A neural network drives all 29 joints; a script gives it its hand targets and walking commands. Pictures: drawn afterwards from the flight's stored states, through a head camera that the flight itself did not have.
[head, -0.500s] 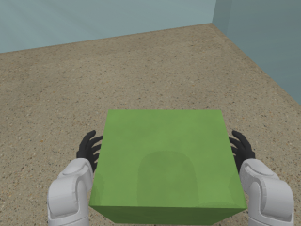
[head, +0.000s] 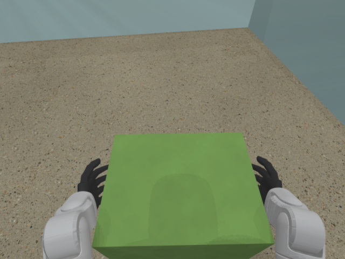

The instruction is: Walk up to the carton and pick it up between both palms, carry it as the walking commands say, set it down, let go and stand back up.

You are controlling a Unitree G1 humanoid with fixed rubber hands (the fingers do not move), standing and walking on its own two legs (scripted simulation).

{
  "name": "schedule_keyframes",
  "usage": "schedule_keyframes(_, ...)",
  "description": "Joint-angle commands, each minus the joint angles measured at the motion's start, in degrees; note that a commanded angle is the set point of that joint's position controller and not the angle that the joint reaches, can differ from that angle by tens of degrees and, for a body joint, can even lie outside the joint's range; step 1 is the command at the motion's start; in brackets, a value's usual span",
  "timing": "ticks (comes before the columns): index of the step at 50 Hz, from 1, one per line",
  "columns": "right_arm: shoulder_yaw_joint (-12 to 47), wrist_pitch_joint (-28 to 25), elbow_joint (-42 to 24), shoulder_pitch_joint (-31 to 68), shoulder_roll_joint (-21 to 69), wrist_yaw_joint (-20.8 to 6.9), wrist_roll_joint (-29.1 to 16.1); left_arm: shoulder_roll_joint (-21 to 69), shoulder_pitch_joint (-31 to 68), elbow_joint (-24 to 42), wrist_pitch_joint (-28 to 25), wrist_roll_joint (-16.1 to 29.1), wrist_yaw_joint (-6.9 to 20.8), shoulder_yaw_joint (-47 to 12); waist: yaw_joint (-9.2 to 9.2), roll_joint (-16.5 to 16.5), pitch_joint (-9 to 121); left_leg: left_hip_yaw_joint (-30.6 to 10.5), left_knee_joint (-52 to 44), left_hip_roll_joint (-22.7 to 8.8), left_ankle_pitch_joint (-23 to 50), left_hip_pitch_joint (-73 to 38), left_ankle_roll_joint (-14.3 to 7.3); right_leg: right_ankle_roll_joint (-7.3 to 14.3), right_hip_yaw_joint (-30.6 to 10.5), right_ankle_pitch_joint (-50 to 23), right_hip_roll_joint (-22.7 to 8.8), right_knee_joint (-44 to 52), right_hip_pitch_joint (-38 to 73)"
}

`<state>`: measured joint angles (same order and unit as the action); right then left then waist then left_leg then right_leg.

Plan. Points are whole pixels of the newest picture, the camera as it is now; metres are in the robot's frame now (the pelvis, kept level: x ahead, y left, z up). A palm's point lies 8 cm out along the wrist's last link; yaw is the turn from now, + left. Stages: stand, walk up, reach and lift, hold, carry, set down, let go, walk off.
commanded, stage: carry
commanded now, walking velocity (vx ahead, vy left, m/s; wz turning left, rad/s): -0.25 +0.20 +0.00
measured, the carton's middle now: (179, 204) +0.25 +0.01 -0.01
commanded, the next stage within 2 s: none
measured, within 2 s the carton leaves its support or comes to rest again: neither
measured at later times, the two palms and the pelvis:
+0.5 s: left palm out of the picture +0.11 +0.25 +0.08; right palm out of the picture +0.08 -0.12 +0.08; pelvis -0.16 +0.10 +0.00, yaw -2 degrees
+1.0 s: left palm out of the picture -0.08 +0.38 +0.08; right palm out of the picture -0.10 +0.02 +0.07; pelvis -0.32 +0.22 +0.01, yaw -3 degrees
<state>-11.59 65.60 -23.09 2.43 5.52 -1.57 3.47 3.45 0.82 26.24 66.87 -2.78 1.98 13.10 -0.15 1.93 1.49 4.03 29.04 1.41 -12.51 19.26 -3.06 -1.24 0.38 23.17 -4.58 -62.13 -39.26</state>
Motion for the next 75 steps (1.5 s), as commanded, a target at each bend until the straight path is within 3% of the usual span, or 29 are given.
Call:
schedule_keyframes(1,44.97,0.90,-8.97,27.35,41.04,-10.23,-19.28,44.54,30.36,5.05,-0.20,20.84,10.63,-48.69,0.55,-6.26,12.51,-5.52,-8.19,-12.47,16.34,-2.76,-7.59,-0.44,0.30,0.45,1.31,-12.07,3.68)
schedule_keyframes(9,45.12,1.91,-5.74,22.07,40.89,-9.64,-16.94,44.45,25.49,1.65,1.10,19.87,11.24,-46.81,0.58,-10.61,18.83,-11.87,-6.50,-14.23,23.72,-8.58,-6.38,2.39,5.21,1.39,1.19,30.34,20.70)
schedule_keyframes(10,45.45,1.87,-5.60,22.45,41.03,-9.59,-16.93,45.03,25.19,1.15,1.00,19.76,11.53,-46.47,-0.09,-7.39,18.75,-10.15,-4.17,-12.84,21.90,-4.78,-3.48,2.26,3.55,-6.39,-1.71,40.99,26.94)
schedule_keyframes(11,46.00,1.74,-6.29,23.39,41.02,-9.66,-17.21,45.11,24.28,0.56,0.91,19.57,11.78,-46.04,-0.50,2.69,18.32,-8.17,2.59,-9.85,13.30,5.57,-0.12,3.27,-7.45,-8.57,-11.25,45.26,35.79)
schedule_keyframes(12,47.47,1.60,-9.48,25.99,41.43,-10.18,-18.57,44.94,21.87,-0.38,-0.12,18.80,11.99,-45.46,-0.62,23.75,14.45,0.48,12.96,-2.34,-14.89,19.54,3.69,12.21,-24.38,-35.44,-29.69,44.72,35.99)
schedule_keyframes(13,47.77,1.24,-9.57,28.90,42.40,-10.29,-19.67,45.33,25.91,3.59,-0.42,20.25,11.95,-46.01,-0.37,18.10,11.80,-2.11,27.75,-1.33,-21.41,22.56,4.68,16.13,-23.71,-46.84,-30.62,44.24,32.66)
schedule_keyframes(15,48.71,0.58,-10.09,30.32,43.82,-10.57,-21.62,45.55,27.10,7.35,-0.46,20.22,11.34,-46.81,-0.05,4.84,12.63,-5.82,36.84,-3.05,-12.88,18.87,5.79,11.60,-10.98,-39.08,-21.69,40.58,29.37)
schedule_keyframes(18,48.90,0.57,-10.42,28.33,42.87,-10.42,-21.93,42.71,25.90,9.09,-0.07,18.32,10.42,-46.49,0.55,9.01,13.66,-2.54,32.32,-1.25,-9.16,14.87,6.30,6.57,-2.75,-43.95,-13.86,36.63,30.81)
schedule_keyframes(23,48.09,1.67,-8.09,25.78,41.09,-9.95,-21.58,39.94,21.54,6.34,0.70,15.99,10.03,-44.24,-0.04,14.75,14.23,0.06,14.14,-0.61,-13.50,7.79,5.96,5.41,-4.97,-44.07,-15.86,37.96,31.33)
schedule_keyframes(26,47.14,1.77,-5.93,25.38,41.53,-10.53,-21.19,40.87,21.96,4.88,0.72,15.41,9.61,-44.39,0.41,14.91,16.08,2.39,-4.59,0.62,-5.46,-1.67,4.53,2.41,-3.41,-36.42,-13.84,34.93,28.89)
schedule_keyframes(27,46.89,1.57,-5.64,24.95,41.59,-10.84,-21.13,41.31,22.58,4.76,0.63,15.35,9.50,-44.74,0.51,9.83,16.53,-0.12,-9.96,-0.88,-2.90,-6.79,4.42,0.90,-2.13,-29.32,-11.70,31.23,24.50)
schedule_keyframes(28,46.44,1.42,-5.03,24.63,41.94,-11.28,-21.31,41.34,24.15,4.39,0.54,14.97,9.35,-45.04,0.51,-0.66,15.99,-8.85,-11.63,-9.13,3.14,-10.57,3.20,-0.69,0.96,-13.01,-7.97,23.49,16.57)
schedule_keyframes(29,45.95,0.88,-6.04,24.40,41.60,-11.70,-20.64,42.61,25.44,5.23,0.54,15.82,9.43,-46.20,0.76,-19.98,15.83,-23.57,-12.76,-23.23,15.40,-10.15,-3.93,-2.14,7.24,13.71,0.45,10.46,2.45)
schedule_keyframes(30,44.81,0.86,-5.01,24.32,42.69,-11.87,-20.44,44.05,26.06,4.14,0.50,16.56,9.83,-46.96,1.48,-21.16,16.85,-19.25,-9.69,-22.27,22.83,-6.97,-7.97,-0.19,0.42,16.84,0.97,-3.24,4.61)
schedule_keyframes(34,44.28,0.02,-10.17,27.12,42.34,-10.93,-19.53,47.20,31.50,7.15,-0.79,21.45,10.50,-50.09,0.60,-12.25,14.96,-5.67,-8.05,-13.31,13.21,-2.23,-6.49,0.07,1.26,2.61,0.59,-11.83,4.72)
schedule_keyframes(41,44.96,1.22,-7.15,19.72,40.82,-9.46,-16.30,44.07,25.87,3.76,0.50,20.14,11.14,-47.95,0.82,-11.82,17.88,-12.69,-11.78,-14.78,4.00,-3.66,-5.40,3.58,5.08,3.97,1.33,26.29,22.34)
schedule_keyframes(42,45.36,1.35,-6.53,19.94,41.03,-9.39,-16.12,44.53,24.94,2.46,0.62,19.83,11.54,-47.22,0.24,-8.98,17.84,-11.52,-8.96,-13.32,2.35,-1.68,-3.40,3.80,4.46,-0.24,0.09,36.63,27.25)
schedule_keyframes(43,45.84,1.42,-6.56,20.76,40.89,-9.52,-16.17,44.76,24.07,1.26,0.63,19.69,11.89,-46.80,-0.30,0.60,15.49,-9.02,-2.13,-9.97,0.13,7.01,-0.11,4.42,-4.36,-1.49,-7.46,45.03,33.83)
schedule_keyframes(44,47.05,1.44,-8.38,22.04,40.72,-10.05,-16.81,44.64,20.46,-1.25,0.25,18.40,12.36,-45.67,-0.95,22.92,11.92,-0.11,14.98,-1.61,-16.74,21.02,4.37,12.94,-27.87,-11.76,-29.25,50.73,33.19)
schedule_keyframes(45,47.75,1.06,-9.34,26.78,42.09,-10.48,-18.46,45.74,24.18,2.52,-0.39,19.64,12.32,-46.56,-0.33,17.27,6.76,-3.44,29.66,-1.79,-20.98,24.17,4.98,16.19,-27.35,-25.09,-31.72,50.48,26.20)
schedule_keyframes(47,48.93,0.47,-10.40,29.48,43.32,-10.65,-20.67,45.75,26.08,6.41,-0.38,19.83,11.90,-47.06,-0.16,4.15,8.75,-7.31,40.39,-2.42,-11.15,18.04,5.87,11.05,-11.35,-23.11,-21.32,45.26,23.16)
schedule_keyframes(49,48.47,0.59,-9.82,28.13,43.02,-10.65,-21.07,43.62,26.19,7.93,-0.05,18.52,11.10,-46.86,0.36,6.88,10.65,-4.67,42.42,-0.84,-7.32,15.28,6.60,7.26,-2.33,-29.02,-14.44,40.46,25.11)
schedule_keyframes(58,46.72,2.38,-4.60,25.79,41.78,-10.59,-20.78,40.77,22.50,3.55,1.30,14.95,10.09,-43.54,0.19,15.89,14.54,2.60,-0.73,0.52,-11.03,0.97,4.28,3.40,-5.12,-29.56,-15.53,38.26,29.41)
schedule_keyframes(60,46.20,2.00,-3.90,25.42,42.34,-11.19,-20.69,41.57,24.18,3.15,1.16,15.03,9.80,-44.23,0.47,5.63,14.97,-3.15,-10.60,-3.46,-5.09,-8.26,3.55,0.32,-1.00,-21.51,-10.70,28.83,20.25)
schedule_keyframes(61,45.71,1.79,-3.75,24.97,41.97,-11.55,-20.39,41.99,24.99,2.96,1.14,15.14,9.71,-45.15,0.55,-10.09,14.83,-17.70,-12.86,-16.39,6.45,-11.29,-0.31,-2.29,4.14,1.32,-3.97,20.07,8.03)
schedule_keyframes(62,45.16,1.20,-4.97,25.35,42.91,-11.95,-20.24,43.64,27.01,4.11,0.86,16.53,9.97,-46.57,1.12,-21.49,14.33,-23.73,-12.22,-24.66,17.42,-6.45,-7.19,-1.77,4.76,17.63,2.61,3.11,2.07)
schedule_keyframes(63,43.86,1.07,-4.23,25.08,43.30,-11.88,-19.95,45.00,28.08,3.55,0.74,17.56,10.43,-47.11,1.50,-19.82,15.45,-17.87,-9.13,-21.43,22.60,-4.16,-8.53,0.07,-0.78,16.24,1.61,-6.93,4.61)
schedule_keyframes(66,44.11,0.31,-9.90,27.75,42.76,-11.19,-19.83,47.72,32.36,7.51,-0.51,21.65,10.67,-50.44,0.87,-13.69,13.95,-6.21,-6.98,-13.96,19.30,-3.78,-6.66,-0.27,0.13,3.85,1.76,-14.18,2.16)
schedule_keyframes(75,45.45,1.46,-7.71,20.09,41.06,-9.53,-16.54,44.06,24.52,3.52,0.66,19.83,11.28,-47.56,0.50,-10.83,18.57,-14.03,-9.64,-14.95,11.31,-7.34,-5.64,3.16,5.32,2.22,2.03,29.77,22.90)
